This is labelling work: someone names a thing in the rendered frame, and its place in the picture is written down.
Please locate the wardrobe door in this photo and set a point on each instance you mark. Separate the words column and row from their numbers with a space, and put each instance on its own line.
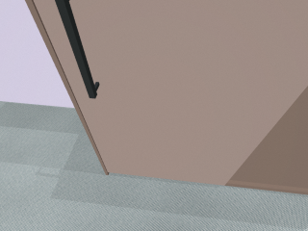
column 281, row 158
column 187, row 88

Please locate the handle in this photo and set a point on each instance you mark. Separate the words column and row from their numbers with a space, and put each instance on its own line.
column 70, row 27

